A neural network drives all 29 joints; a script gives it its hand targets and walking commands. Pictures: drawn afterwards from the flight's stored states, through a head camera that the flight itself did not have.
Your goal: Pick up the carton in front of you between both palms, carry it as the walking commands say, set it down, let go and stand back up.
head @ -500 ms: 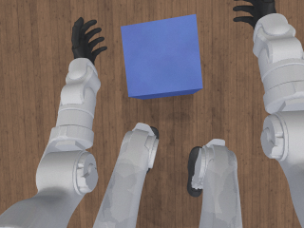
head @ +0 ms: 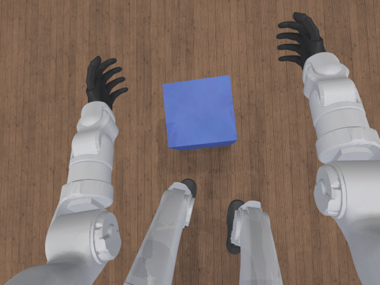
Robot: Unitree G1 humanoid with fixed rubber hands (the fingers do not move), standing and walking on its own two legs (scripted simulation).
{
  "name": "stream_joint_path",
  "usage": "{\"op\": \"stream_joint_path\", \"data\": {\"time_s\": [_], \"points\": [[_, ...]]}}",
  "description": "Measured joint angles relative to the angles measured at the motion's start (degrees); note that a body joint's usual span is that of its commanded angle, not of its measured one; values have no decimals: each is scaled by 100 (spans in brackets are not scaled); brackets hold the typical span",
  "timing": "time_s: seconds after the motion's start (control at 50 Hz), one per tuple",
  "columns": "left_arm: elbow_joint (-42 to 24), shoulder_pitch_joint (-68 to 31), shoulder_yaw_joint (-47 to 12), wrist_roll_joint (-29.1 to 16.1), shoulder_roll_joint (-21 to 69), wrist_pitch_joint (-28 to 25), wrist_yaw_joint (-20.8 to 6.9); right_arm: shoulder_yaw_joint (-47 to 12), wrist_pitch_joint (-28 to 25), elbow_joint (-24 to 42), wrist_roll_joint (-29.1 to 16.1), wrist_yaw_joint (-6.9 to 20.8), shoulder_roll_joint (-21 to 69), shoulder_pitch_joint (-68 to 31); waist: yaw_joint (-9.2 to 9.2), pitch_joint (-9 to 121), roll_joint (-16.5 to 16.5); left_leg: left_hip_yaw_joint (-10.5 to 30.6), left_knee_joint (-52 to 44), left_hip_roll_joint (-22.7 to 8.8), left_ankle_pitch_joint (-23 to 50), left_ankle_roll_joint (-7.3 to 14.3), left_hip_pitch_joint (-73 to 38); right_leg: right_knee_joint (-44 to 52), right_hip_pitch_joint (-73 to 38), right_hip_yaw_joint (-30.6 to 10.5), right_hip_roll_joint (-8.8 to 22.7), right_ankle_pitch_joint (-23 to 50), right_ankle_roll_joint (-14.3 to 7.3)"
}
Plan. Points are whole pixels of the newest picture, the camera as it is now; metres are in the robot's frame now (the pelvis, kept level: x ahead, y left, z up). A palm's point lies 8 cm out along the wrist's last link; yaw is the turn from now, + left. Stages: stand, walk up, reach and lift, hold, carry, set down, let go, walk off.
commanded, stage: let go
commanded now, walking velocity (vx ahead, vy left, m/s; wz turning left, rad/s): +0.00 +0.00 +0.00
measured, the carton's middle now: (201, 118) +0.48 +0.10 -0.48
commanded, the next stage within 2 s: stand in 1.44 s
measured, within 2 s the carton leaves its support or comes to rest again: neither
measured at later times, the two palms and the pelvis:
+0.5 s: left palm (46, 138) +0.33 +0.26 +0.04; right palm (369, 135) +0.41 -0.16 +0.02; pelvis +0.06 +0.02 +0.12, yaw -2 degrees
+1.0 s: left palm (17, 197) +0.27 +0.23 +0.10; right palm out of the picture +0.28 -0.23 +0.10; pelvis +0.11 +0.00 +0.17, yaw +0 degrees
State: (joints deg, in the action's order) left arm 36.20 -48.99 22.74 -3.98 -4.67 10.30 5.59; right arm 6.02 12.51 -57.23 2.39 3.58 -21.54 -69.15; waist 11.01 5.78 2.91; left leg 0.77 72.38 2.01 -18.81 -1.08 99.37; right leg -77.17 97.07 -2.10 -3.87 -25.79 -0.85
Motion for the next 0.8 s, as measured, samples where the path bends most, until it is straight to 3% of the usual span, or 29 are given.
{"op": "stream_joint_path", "data": {"time_s": [0.16, 0.32, 0.4, 0.52, 0.68, 0.8], "points": [[-87, 589, -91, 371, 89, -197, -304, 378, -173, 270, 360, -168, 383, 687, -81, 95, -69, 26, -938, -39, 238, 42, -869, 1017, -882, -34, -9, 301, 31], [-453, 2220, -763, 602, -124, -458, -879, 577, -395, 1516, 508, -804, 1156, 2837, -263, -23, -217, -5, -1936, -106, 364, 142, -2395, 2193, -2455, -129, -34, 555, 95], [-582, 2949, -1142, 538, -385, -561, -1108, 509, -507, 2026, 430, -962, 1364, 3824, -337, -167, -328, -26, -2337, -103, 363, 192, -3284, 2680, -3378, -173, -12, 604, 120], [-788, 3984, -1637, 364, -625, -728, -1227, 323, -778, 2262, 288, -899, 1364, 4919, -406, -263, -443, -31, -2835, -26, 316, 253, -4512, 3242, -4647, -203, 85, 575, 141], [-1308, 5426, -2133, 147, -636, -893, -1067, 121, -1111, 2383, 176, -684, 1230, 6201, -450, -378, -526, 31, -3514, 68, 315, 273, -6023, 3970, -6202, -171, 203, 570, 120], [-1415, 6048, -2250, 94, -681, -902, -998, -19, -1206, 2602, 75, -522, 1152, 7020, -599, -553, -514, 116, -4106, 87, 433, 229, -7110, 4539, -7291, -114, 242, 667, 66]]}}
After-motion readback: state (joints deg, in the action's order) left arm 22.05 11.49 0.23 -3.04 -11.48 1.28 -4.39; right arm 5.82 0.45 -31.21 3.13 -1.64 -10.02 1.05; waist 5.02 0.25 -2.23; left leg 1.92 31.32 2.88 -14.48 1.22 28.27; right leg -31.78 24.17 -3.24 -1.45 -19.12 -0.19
